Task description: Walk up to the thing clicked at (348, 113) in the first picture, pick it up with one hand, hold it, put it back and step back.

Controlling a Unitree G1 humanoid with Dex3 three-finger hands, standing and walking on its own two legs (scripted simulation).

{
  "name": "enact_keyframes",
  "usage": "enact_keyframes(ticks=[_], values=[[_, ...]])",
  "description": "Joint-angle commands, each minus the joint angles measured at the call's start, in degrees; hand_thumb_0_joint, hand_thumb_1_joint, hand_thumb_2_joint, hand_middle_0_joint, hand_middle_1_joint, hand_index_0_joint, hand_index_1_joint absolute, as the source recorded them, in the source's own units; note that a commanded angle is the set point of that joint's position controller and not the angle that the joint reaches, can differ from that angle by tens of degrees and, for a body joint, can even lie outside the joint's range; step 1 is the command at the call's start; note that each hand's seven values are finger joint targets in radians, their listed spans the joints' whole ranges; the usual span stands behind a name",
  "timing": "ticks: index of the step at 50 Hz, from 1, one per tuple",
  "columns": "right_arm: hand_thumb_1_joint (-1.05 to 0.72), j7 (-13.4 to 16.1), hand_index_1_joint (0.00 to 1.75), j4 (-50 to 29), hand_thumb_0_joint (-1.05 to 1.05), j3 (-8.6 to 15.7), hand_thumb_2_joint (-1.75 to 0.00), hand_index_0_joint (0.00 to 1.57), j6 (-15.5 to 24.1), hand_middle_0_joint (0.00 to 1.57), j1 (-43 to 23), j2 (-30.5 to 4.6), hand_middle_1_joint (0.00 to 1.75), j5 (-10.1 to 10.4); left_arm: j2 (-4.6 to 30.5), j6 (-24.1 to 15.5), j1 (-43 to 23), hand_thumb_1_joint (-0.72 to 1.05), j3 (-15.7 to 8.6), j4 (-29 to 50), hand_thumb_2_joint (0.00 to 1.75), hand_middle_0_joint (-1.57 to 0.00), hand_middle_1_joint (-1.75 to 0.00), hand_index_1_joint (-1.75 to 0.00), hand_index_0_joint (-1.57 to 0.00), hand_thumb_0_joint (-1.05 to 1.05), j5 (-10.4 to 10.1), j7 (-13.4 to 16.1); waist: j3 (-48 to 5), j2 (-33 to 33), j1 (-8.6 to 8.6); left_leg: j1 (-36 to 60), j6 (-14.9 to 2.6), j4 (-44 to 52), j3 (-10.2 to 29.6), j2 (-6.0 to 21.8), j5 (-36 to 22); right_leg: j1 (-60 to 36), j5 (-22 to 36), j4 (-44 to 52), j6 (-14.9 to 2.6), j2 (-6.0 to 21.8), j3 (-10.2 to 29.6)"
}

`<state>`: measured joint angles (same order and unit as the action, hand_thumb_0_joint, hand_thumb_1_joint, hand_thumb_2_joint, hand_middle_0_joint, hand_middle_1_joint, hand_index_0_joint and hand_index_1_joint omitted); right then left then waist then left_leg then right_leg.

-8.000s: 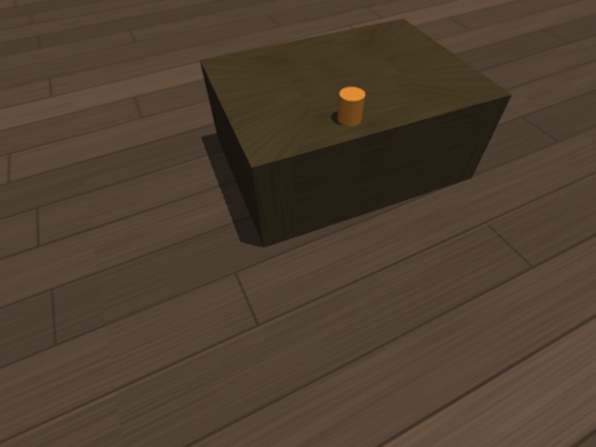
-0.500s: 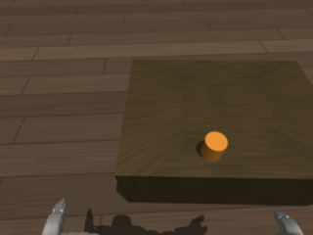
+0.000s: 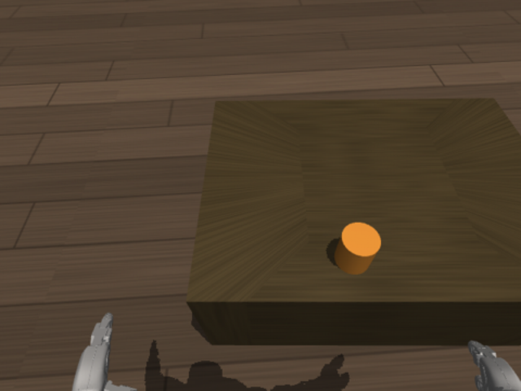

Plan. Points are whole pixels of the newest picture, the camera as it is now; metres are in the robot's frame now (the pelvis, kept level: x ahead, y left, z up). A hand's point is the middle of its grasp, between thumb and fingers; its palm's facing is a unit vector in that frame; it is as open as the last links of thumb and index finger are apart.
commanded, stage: go down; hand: right
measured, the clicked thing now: (356, 248) +0.46 -0.20 -0.24
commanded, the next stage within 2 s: none
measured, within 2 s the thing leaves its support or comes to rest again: neither
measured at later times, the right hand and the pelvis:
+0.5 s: hand (469, 390) +0.15 -0.28 -0.08, palm faces +0.10 +0.95 -0.31, open 17.4 cm; pelvis +0.00 +0.00 -0.01, yaw +0 degrees
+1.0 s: hand (501, 290) +0.27 -0.33 +0.00, palm faces +0.19 +0.97 -0.17, open 17.4 cm; pelvis -0.03 +0.00 -0.01, yaw +0 degrees
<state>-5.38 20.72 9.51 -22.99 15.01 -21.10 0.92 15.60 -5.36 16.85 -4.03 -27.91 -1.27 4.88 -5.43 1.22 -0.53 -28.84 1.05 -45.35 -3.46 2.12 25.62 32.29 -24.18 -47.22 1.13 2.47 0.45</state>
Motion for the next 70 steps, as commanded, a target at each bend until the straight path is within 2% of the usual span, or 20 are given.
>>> enact_keyframes(ticks=[1,9,13,15,23,25,27,31,33,36,42,45,47,50,52,54,59,62,66,70], values=[[0.59,0.5,0.06,-11.4,0.00,6.4,-0.05,0.03,1.2,0.02,-0.4,-12.8,0.06,-0.4,9.5,-3.0,0.2,-0.53,-4.8,12.4,0.04,-0.06,-0.06,-0.05,-0.06,0.00,-0.2,0.9,-9.3,0.7,0.02,2.0,-0.57,5.2,-0.1,-1.7,-19.5,-7.8,20.1,4.3,-1.56,-2.0,-0.9],[0.58,0.6,0.06,-16.3,0.00,7.1,-0.04,0.03,0.6,0.02,2.3,-12.3,0.06,-0.3,8.1,-2.8,2.4,-0.53,-3.6,16.1,0.04,-0.06,-0.06,-0.05,-0.06,0.00,-0.2,1.6,-11.5,2.3,0.47,0.7,-0.53,2.5,-0.3,-1.7,-21.5,-7.5,25.6,1.9,-1.12,-1.7,-0.2],[0.55,0.4,0.06,-18.3,0.00,7.5,-0.05,0.04,0.0,0.03,3.0,-12.4,0.06,0.2,6.3,-2.5,4.7,-0.53,-2.2,15.3,0.04,-0.06,-0.06,-0.06,-0.06,0.00,-0.2,1.9,-9.1,3.3,0.94,-0.3,-0.70,2.9,-0.3,-1.7,-18.6,-5.5,21.4,2.2,-1.00,-1.9,-0.3],[0.55,0.1,0.06,-18.3,0.00,7.8,-0.04,0.04,-0.4,0.03,4.3,-12.2,0.06,0.4,9.1,-2.8,2.6,-0.53,-4.2,20.5,0.04,-0.06,-0.06,-0.05,-0.06,0.00,-0.3,2.2,-9.7,2.3,0.54,-0.1,-0.83,2.4,-0.8,-2.0,-17.4,-5.4,21.6,2.6,-0.82,-1.5,0.1],[0.53,-0.9,0.06,-21.8,0.00,9.4,-0.04,0.04,-1.5,0.03,4.4,-13.2,0.06,1.0,5.8,-2.1,8.6,-0.53,-2.0,19.8,0.04,-0.06,-0.06,-0.06,-0.06,0.00,-0.6,1.7,-8.3,3.2,0.33,-2.2,-0.91,2.1,-0.6,-1.9,-15.6,-3.6,18.6,1.9,-1.02,-1.8,-0.1],[0.56,-1.3,0.06,-21.6,0.00,9.9,-0.05,0.03,-1.4,0.02,5.0,-13.1,0.06,1.3,8.9,-2.7,5.7,-0.52,-3.9,26.2,0.04,-0.06,-0.06,-0.05,-0.06,0.00,-0.7,2.3,-9.7,-0.2,-0.24,-1.4,-0.61,2.1,-0.4,-1.8,-16.5,-3.6,17.9,1.2,-1.47,-1.9,-0.1],[0.53,-1.5,0.06,-23.3,0.00,10.4,-0.05,0.04,-1.3,0.03,4.5,-13.9,0.06,1.3,7.1,-2.7,6.5,-0.53,-1.8,25.0,0.04,-0.06,-0.06,-0.06,-0.06,0.00,-0.7,2.2,-9.1,2.7,0.58,-2.1,-0.94,1.9,-0.4,-1.8,-15.0,-3.2,17.1,1.6,-1.15,-1.9,0.0],[0.52,-1.4,0.05,-24.1,0.00,12.8,-0.05,0.04,0.9,0.03,-3.7,-17.5,0.05,1.5,8.9,-3.8,4.7,-0.53,-3.4,27.3,0.05,-0.06,-0.06,-0.06,-0.06,0.00,-0.5,3.4,-9.1,2.4,-0.98,-2.6,-0.75,2.5,0.1,-1.5,-12.3,-3.3,12.9,2.0,-1.38,-1.8,0.5],[0.52,-1.6,0.05,-23.6,0.00,13.9,-0.05,0.04,2.6,0.03,-8.9,-18.8,0.05,1.9,5.9,-4.2,7.1,-0.53,-0.8,20.4,0.04,-0.06,-0.06,-0.06,-0.06,0.00,-0.2,3.6,-6.0,4.7,-0.92,-4.3,-0.85,2.9,0.6,-1.3,-9.5,-1.8,9.4,2.6,-1.32,-1.9,0.6],[0.54,-2.8,0.05,-22.1,0.00,16.7,-0.04,0.04,5.2,0.04,-14.0,-22.2,0.05,3.2,8.0,-5.6,5.9,-0.53,-2.8,19.1,0.05,-0.06,-0.06,-0.05,-0.06,0.00,-0.1,4.4,-7.8,6.3,-1.25,-4.2,-1.03,2.9,0.7,-1.2,-8.3,-3.3,8.0,3.4,-1.33,-1.7,1.1],[0.55,-8.6,0.05,-5.2,0.00,17.7,-0.03,0.05,9.0,0.04,-29.5,-23.9,0.05,5.3,8.3,-8.0,2.0,-0.52,-1.9,14.3,0.04,-0.05,-0.05,-0.05,-0.06,0.00,0.1,4.5,-7.0,5.2,-3.02,-6.8,-1.06,3.2,0.5,-1.6,-5.3,-2.0,3.8,3.9,-1.59,-1.2,1.7],[0.50,-11.9,0.05,2.5,0.00,18.1,-0.03,0.05,10.0,0.05,-33.6,-26.0,0.05,5.6,9.3,-9.0,2.4,-0.52,-1.6,16.0,0.04,-0.05,-0.05,-0.05,-0.06,0.00,0.0,4.6,-11.0,2.7,-3.23,-4.3,-0.96,3.6,0.2,-1.7,-8.6,-4.7,7.1,3.9,-1.80,-1.1,1.7],[0.51,-13.7,0.05,6.9,0.00,20.5,-0.03,0.05,11.1,0.05,-34.5,-30.0,0.05,5.8,7.2,-8.9,3.7,-0.52,1.8,15.2,0.03,-0.05,-0.05,-0.05,-0.06,0.00,-0.1,4.4,-12.9,3.5,-1.07,-1.4,-1.06,3.9,0.1,-1.6,-11.9,-5.8,11.8,3.7,-1.67,-1.4,1.5],[0.52,-15.4,0.05,13.2,0.00,21.9,-0.02,0.05,13.4,0.05,-36.9,-32.7,0.05,5.8,7.5,-8.7,2.2,-0.53,1.6,11.0,0.04,-0.05,-0.05,-0.05,-0.06,0.00,0.3,4.1,-10.4,4.1,0.03,-2.3,-1.21,3.7,0.4,-1.6,-13.0,-3.5,13.2,3.7,-1.62,-1.6,0.9],[0.53,-15.8,0.05,16.2,0.00,23.2,-0.02,0.05,15.5,0.05,-38.6,-35.0,0.05,5.6,10.7,-9.3,-0.8,-0.53,-1.2,14.2,0.04,-0.05,-0.05,-0.05,-0.05,0.00,0.5,4.0,-11.4,3.6,-0.09,-1.9,-1.46,3.8,0.6,-1.9,-12.7,-3.4,12.9,4.2,-1.72,-1.4,0.9],[0.54,-16.1,0.05,16.4,0.00,24.3,-0.02,0.05,17.7,0.05,-40.9,-37.3,0.05,5.2,9.5,-9.1,-0.6,-0.54,0.0,11.7,0.05,-0.05,-0.05,-0.05,-0.05,0.00,0.8,3.7,-12.0,6.2,0.60,-0.6,-1.85,4.3,0.9,-1.9,-12.4,-4.0,12.7,4.8,-1.58,-1.4,0.6],[0.60,-17.7,0.05,17.6,0.00,26.6,-0.02,0.04,24.5,0.04,-48.9,-40.6,0.05,6.8,10.9,-10.0,-4.5,-0.54,0.3,18.4,0.05,-0.05,-0.05,-0.05,-0.05,0.00,0.5,4.1,-17.8,3.3,-1.30,2.2,-1.60,4.8,1.2,-2.5,-14.4,-7.2,14.0,5.0,-2.18,-1.0,0.7],[0.60,-19.2,0.05,20.7,0.00,26.0,-0.02,0.04,27.3,0.04,-50.4,-40.6,0.05,7.0,5.7,-8.7,4.2,-0.54,3.8,7.0,0.06,-0.05,-0.05,-0.05,-0.05,0.00,1.0,3.9,-16.3,7.6,-1.70,0.1,-1.68,4.4,1.7,-2.3,-17.3,-7.9,17.6,4.2,-2.28,-1.3,0.3],[0.55,-20.5,0.05,24.9,0.00,24.7,-0.03,0.04,29.0,0.04,-53.0,-41.2,0.05,6.8,12.5,-8.9,-0.7,-0.54,-1.9,10.6,0.05,-0.05,-0.05,-0.05,-0.05,0.00,1.6,4.5,-18.5,7.8,-4.10,-3.1,-1.75,4.1,1.3,-2.7,-18.2,-11.0,20.8,4.2,-1.93,-0.4,1.0],[0.52,-21.8,0.04,26.6,0.00,24.5,-0.03,0.05,30.6,0.05,-56.1,-41.7,0.04,7.2,8.9,-8.6,-0.2,-0.54,0.6,5.1,0.05,-0.05,-0.05,-0.05,-0.05,0.00,1.6,3.8,-15.6,9.8,-3.65,-5.1,-1.89,4.6,1.3,-2.6,-16.4,-8.8,18.0,4.4,-2.07,-0.6,0.9]])
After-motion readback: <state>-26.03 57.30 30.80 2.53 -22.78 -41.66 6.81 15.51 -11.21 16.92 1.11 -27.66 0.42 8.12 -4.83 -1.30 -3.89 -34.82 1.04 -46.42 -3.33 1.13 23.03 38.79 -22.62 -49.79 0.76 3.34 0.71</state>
